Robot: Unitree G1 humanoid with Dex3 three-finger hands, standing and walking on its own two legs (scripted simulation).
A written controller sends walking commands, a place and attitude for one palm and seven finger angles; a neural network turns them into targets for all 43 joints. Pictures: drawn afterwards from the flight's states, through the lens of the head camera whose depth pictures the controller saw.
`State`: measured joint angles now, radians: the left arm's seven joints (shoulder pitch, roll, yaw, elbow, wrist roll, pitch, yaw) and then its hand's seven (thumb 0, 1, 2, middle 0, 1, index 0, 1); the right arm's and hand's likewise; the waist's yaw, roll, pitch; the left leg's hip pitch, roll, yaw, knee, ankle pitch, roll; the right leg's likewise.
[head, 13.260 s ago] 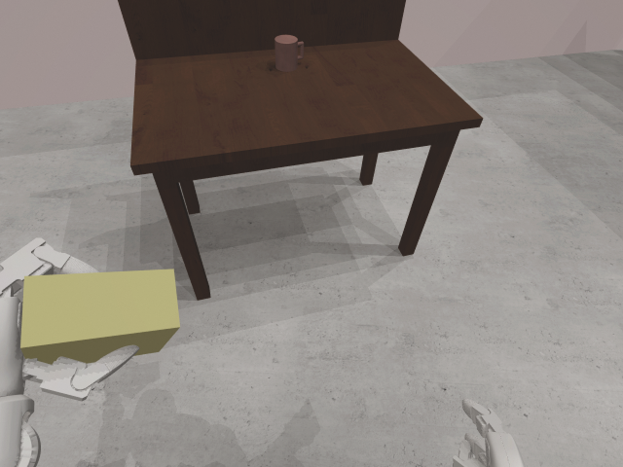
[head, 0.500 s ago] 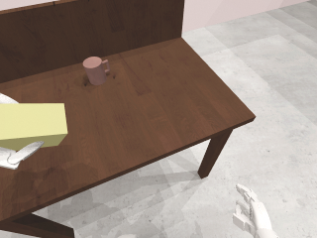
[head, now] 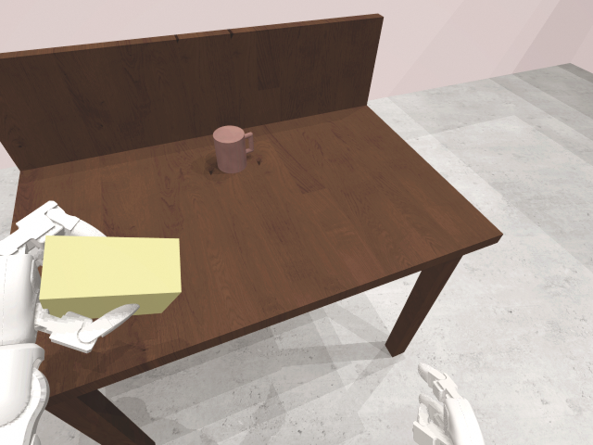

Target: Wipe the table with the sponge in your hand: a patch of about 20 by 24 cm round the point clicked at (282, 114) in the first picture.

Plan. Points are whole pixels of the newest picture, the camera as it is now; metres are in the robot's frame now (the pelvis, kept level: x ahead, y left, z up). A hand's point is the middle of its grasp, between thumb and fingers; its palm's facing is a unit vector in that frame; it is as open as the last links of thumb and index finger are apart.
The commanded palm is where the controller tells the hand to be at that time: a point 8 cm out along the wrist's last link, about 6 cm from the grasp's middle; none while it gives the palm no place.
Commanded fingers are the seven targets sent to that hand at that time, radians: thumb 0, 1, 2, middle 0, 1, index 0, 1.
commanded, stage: come to a stop and stand still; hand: left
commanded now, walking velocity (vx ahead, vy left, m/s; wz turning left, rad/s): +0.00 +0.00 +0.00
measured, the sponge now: (132, 279) +0.24 +0.21 +0.15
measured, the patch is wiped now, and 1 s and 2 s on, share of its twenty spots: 0.00 0.00 0.00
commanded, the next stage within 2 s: none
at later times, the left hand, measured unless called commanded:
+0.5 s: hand (14, 333) +0.17 +0.29 +0.15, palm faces +0.44 -0.86 -0.25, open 9.8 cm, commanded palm +0.10 +0.32 +0.18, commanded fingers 0.00 0.10 1.30 -1.20 -1.60 -1.20 -1.60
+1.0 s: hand out of the picture +0.13 +0.30 +0.15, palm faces +0.33 -0.88 -0.33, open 9.8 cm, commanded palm +0.07 +0.34 +0.18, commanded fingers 0.00 0.10 1.30 -1.20 -1.60 -1.20 -1.60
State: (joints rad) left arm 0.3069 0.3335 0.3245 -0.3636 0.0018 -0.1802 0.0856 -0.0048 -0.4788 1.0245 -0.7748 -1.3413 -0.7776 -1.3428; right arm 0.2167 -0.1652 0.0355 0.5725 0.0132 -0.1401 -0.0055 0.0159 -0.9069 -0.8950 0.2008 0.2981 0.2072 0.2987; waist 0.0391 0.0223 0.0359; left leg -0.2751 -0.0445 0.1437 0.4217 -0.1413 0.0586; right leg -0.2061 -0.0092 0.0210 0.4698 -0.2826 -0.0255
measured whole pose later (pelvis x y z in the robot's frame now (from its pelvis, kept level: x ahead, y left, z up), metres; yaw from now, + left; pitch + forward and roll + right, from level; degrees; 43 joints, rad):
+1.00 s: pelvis -0.12 +0.08 -0.03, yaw -5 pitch -1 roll +4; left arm 0.39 0.40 0.38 -0.56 -0.02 -0.16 0.14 -0.01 -0.48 1.03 -0.77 -1.34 -0.78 -1.35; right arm 0.20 -0.19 -0.03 0.58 0.01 -0.13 -0.04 0.02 -0.91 -0.90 0.20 0.30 0.21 0.30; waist 0.00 -0.18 0.05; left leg -0.21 0.00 -0.02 0.66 -0.49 -0.07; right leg -0.49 -0.07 0.02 0.86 -0.34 -0.03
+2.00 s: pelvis -0.24 +0.07 -0.01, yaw +2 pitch -3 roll +4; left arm 0.38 0.38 0.32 -0.50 -0.02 -0.18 0.13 -0.01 -0.48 1.03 -0.78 -1.34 -0.78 -1.34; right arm 0.24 -0.23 -0.04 0.61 0.01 -0.18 -0.06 0.02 -0.91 -0.90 0.20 0.30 0.20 0.30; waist 0.04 -0.08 0.07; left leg -0.21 -0.02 0.06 0.46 -0.20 0.01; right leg -0.40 0.03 0.00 0.78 -0.38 -0.03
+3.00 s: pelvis -0.21 +0.09 +0.00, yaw +3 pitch -1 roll -1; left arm 0.39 0.37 0.34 -0.48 -0.04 -0.15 0.15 0.00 -0.48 1.03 -0.78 -1.34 -0.78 -1.34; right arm 0.18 -0.17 0.03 0.58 0.02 -0.11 -0.03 0.02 -0.91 -0.89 0.20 0.30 0.21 0.30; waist 0.03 -0.01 0.06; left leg -0.20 -0.01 0.03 0.45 -0.24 0.03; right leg -0.20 0.03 -0.02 0.41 -0.20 -0.02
